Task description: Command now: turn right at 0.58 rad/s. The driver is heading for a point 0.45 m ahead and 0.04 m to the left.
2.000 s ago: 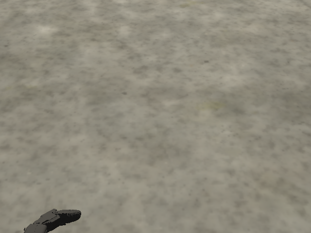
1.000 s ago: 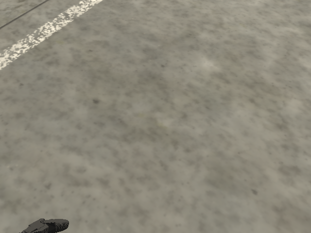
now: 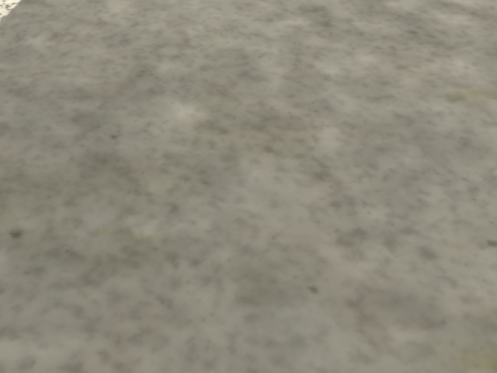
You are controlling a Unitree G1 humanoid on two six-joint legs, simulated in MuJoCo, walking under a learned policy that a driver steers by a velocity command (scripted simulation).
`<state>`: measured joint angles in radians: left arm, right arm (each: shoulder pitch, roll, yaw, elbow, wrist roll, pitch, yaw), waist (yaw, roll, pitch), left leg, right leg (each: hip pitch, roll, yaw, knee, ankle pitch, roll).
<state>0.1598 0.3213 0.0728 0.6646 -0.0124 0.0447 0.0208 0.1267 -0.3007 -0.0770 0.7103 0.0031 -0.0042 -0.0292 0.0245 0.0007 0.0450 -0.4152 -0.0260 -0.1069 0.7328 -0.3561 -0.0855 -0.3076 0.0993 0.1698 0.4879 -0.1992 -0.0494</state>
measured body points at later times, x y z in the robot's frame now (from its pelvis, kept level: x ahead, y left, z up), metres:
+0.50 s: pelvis +0.00 +0.00 +0.00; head +0.01 -0.01 +0.45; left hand +0.16 +0.25 -0.11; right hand +0.10 -0.27 -0.12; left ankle +0.03 +0.14 -0.74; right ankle -0.03 -0.12 -0.74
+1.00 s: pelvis +0.12 +0.04 +0.01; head +0.13 +0.06 +0.46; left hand +0.26 +0.30 -0.11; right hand +0.13 -0.24 -0.10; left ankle +0.09 +0.12 -0.74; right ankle +0.09 -0.12 -0.66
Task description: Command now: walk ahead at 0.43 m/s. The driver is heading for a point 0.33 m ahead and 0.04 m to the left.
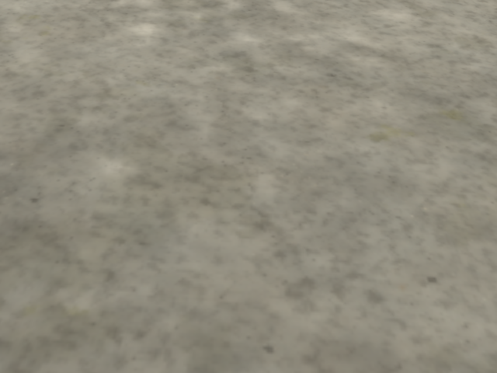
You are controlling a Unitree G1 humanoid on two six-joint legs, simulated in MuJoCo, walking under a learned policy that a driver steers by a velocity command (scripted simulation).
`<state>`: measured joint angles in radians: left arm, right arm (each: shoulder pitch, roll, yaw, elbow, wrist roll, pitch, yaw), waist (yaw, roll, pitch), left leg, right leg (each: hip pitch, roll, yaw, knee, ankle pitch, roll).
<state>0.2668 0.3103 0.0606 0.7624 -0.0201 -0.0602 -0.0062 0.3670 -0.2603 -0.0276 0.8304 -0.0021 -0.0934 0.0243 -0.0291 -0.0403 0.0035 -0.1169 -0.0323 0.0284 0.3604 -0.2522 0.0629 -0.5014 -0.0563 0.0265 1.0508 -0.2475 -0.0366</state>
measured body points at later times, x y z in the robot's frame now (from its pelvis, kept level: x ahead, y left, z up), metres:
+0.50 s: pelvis +0.24 -0.04 -0.01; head +0.28 -0.05 +0.43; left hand +0.39 +0.22 -0.12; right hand +0.31 -0.32 -0.14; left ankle +0.19 +0.11 -0.68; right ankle +0.32 -0.13 -0.75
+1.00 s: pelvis +0.33 -0.01 -0.01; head +0.34 +0.00 +0.44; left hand +0.42 +0.26 -0.15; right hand +0.44 -0.26 -0.13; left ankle +0.33 +0.12 -0.75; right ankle +0.33 -0.13 -0.75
